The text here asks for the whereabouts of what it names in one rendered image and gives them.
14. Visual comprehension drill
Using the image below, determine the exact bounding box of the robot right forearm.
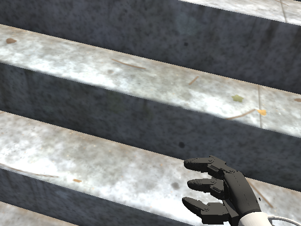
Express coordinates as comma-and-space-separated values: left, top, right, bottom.
238, 212, 275, 226

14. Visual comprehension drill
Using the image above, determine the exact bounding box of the right robot hand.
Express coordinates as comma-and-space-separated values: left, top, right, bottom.
182, 155, 261, 226

